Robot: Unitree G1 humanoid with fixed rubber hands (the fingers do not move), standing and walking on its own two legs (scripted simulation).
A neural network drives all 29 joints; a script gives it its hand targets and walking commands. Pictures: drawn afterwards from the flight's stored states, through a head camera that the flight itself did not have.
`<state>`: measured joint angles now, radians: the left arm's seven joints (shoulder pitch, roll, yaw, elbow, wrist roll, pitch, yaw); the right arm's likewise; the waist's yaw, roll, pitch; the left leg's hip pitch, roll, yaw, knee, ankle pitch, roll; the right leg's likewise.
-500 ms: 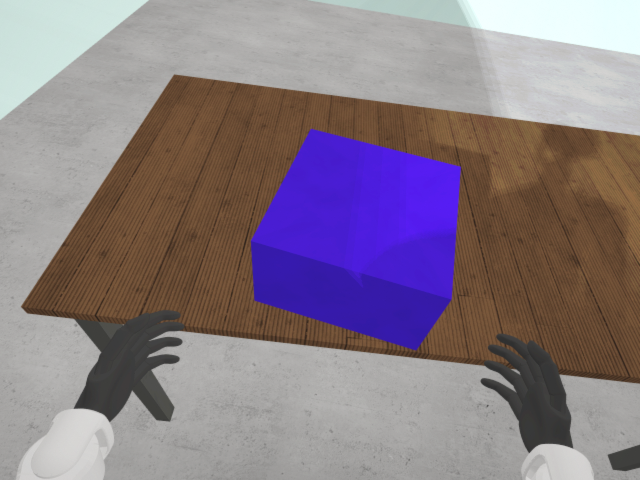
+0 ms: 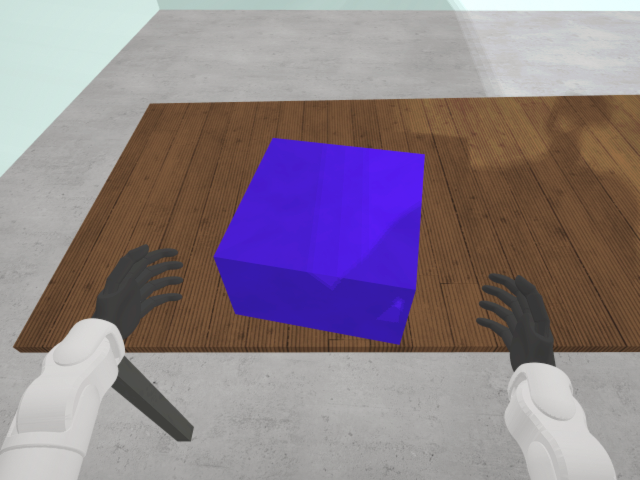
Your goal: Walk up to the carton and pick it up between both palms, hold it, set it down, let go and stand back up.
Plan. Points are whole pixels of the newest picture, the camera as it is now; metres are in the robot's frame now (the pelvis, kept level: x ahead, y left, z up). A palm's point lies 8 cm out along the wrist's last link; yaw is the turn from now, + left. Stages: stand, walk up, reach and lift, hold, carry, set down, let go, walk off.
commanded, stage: reach and lift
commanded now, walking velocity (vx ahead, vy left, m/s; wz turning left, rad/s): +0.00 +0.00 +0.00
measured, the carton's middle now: (331, 233) +0.47 +0.00 +0.00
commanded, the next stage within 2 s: none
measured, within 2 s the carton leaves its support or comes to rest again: neither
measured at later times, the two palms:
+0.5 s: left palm (124, 242) +0.36 +0.26 +0.11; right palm (505, 284) +0.31 -0.21 +0.08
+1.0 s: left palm (183, 200) +0.44 +0.20 +0.11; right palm (536, 242) +0.36 -0.25 +0.11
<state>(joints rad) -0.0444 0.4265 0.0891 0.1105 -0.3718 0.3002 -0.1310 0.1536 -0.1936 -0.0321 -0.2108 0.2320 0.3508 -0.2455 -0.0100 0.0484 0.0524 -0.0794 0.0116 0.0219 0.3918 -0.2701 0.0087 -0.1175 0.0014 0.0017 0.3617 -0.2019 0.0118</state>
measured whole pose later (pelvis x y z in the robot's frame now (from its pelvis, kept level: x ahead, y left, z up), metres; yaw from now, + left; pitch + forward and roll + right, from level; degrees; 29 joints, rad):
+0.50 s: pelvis +0.00 +0.03 +0.00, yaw +0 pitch +2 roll -2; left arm -0.37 0.45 0.10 0.16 -0.28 0.47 -0.07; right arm -0.24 -0.24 -0.10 0.14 0.32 0.32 -0.19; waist -0.05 0.01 0.05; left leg -0.19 0.00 0.03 0.45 -0.29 0.03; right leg -0.18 -0.01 0.01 0.31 -0.16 0.04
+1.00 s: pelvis -0.01 +0.01 +0.00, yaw -1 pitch +7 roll -1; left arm -0.81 0.44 0.04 0.77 -0.30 0.33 -0.04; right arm -0.61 -0.31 -0.07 0.56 0.31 0.26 -0.10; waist -0.11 -0.02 -0.02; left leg -0.33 0.02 0.03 0.46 -0.25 0.01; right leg -0.34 0.01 0.01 0.36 -0.15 0.02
